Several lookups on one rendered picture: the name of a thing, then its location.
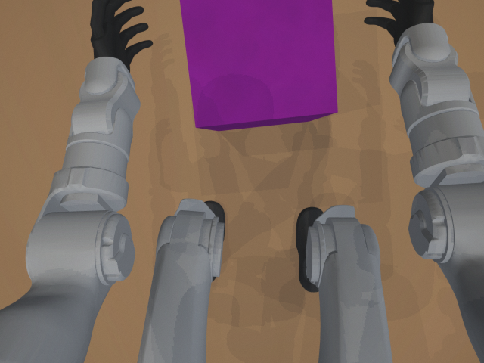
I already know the robot left foot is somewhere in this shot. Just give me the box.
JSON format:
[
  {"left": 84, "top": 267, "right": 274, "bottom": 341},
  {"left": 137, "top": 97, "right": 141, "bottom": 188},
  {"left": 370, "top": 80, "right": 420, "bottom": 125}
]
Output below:
[{"left": 204, "top": 201, "right": 225, "bottom": 283}]

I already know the right robot forearm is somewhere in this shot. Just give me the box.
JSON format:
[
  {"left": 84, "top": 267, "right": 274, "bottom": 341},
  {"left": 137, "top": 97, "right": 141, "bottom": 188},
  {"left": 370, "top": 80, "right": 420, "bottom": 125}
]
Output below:
[{"left": 389, "top": 23, "right": 484, "bottom": 188}]

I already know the left robot forearm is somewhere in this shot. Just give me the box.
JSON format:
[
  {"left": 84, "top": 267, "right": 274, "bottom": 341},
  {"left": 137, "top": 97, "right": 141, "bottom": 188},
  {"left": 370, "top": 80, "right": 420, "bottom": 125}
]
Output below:
[{"left": 26, "top": 57, "right": 141, "bottom": 279}]

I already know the right robot upper arm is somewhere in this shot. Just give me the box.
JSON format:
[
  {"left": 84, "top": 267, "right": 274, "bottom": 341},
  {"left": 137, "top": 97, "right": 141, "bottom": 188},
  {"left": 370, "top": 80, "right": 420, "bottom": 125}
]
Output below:
[{"left": 408, "top": 182, "right": 484, "bottom": 363}]

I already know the right robot hand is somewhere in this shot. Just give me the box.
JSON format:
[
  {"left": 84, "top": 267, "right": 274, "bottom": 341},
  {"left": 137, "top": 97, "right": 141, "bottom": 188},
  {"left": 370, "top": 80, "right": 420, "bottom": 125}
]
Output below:
[{"left": 364, "top": 0, "right": 434, "bottom": 47}]

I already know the right robot thigh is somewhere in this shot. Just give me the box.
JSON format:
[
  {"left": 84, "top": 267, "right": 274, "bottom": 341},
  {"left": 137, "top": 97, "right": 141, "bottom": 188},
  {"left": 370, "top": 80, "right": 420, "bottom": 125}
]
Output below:
[{"left": 306, "top": 217, "right": 392, "bottom": 363}]

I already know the carton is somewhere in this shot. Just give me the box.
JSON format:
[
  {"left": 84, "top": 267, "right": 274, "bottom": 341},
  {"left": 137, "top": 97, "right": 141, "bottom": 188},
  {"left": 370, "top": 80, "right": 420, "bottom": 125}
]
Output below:
[{"left": 180, "top": 0, "right": 338, "bottom": 131}]

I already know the left robot hand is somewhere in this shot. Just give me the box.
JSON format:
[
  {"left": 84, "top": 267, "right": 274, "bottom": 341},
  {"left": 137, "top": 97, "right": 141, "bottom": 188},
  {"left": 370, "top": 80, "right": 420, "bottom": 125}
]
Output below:
[{"left": 90, "top": 0, "right": 153, "bottom": 72}]

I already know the left robot upper arm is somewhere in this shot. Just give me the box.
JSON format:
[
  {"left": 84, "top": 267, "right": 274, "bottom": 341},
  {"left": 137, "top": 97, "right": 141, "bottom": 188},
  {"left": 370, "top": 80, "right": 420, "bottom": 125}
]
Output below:
[{"left": 0, "top": 210, "right": 135, "bottom": 363}]

